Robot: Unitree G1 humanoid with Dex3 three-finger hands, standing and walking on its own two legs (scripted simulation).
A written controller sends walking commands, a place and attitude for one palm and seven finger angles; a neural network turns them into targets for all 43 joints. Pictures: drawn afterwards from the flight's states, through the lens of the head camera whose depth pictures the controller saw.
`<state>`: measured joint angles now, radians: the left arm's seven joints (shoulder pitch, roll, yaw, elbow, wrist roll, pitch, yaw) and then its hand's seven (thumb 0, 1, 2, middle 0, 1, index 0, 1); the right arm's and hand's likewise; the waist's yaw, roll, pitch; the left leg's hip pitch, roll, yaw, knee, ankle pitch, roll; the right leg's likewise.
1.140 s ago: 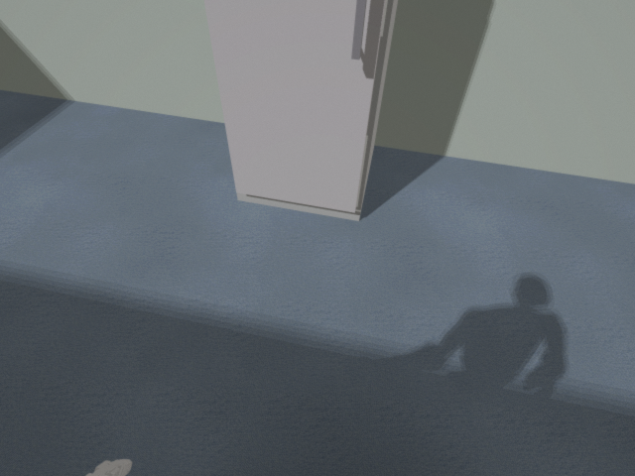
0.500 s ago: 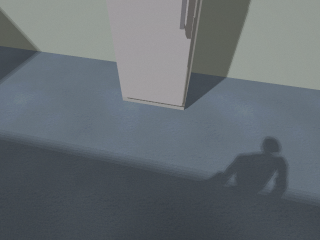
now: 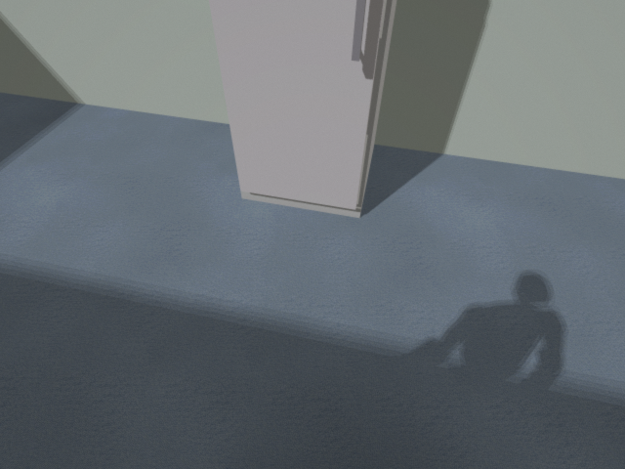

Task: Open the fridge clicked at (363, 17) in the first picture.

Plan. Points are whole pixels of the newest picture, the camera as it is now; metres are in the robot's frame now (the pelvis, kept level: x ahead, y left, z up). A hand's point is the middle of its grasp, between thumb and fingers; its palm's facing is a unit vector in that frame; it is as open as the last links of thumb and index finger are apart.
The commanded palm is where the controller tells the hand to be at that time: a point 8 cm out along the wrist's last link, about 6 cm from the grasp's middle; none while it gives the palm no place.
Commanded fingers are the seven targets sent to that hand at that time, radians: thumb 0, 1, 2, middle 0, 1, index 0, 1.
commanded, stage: look at it before walking up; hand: right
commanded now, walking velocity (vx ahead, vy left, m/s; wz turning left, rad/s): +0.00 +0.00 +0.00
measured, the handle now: out of the picture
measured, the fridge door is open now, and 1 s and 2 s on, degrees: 0 0 0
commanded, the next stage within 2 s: walk to a spot facing it in 0.30 s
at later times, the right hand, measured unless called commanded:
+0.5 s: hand out of the picture +0.07 -0.24 -0.16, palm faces -0.02 +0.95 -0.32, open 7.4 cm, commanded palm none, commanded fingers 0.00 -0.90 -0.90 0.20 0.30 0.20 0.30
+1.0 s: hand out of the picture +0.11 -0.15 -0.17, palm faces -0.15 +0.98 -0.15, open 7.4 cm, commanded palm none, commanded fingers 0.00 -0.90 -0.90 0.20 0.30 0.20 0.30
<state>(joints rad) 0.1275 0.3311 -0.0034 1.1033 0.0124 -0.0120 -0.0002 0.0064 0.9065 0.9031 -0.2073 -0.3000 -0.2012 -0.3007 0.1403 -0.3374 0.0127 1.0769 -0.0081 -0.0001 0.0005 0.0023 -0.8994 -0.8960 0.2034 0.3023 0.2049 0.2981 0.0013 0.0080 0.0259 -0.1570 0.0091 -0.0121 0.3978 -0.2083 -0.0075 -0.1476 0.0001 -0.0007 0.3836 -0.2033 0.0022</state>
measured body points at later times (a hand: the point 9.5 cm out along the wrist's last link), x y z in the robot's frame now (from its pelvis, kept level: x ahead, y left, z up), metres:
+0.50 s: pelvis +0.01 +0.00 +0.00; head +0.01 +0.00 +0.45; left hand +0.08 +0.29 -0.13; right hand +0.07 -0.29 -0.14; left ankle +0.01 +0.12 -0.74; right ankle +0.00 -0.12 -0.74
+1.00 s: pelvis +0.13 +0.02 +0.00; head +0.15 +0.02 +0.44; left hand +0.14 +0.27 -0.15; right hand +0.11 -0.20 -0.16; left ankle +0.04 +0.11 -0.74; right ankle +0.22 -0.10 -0.68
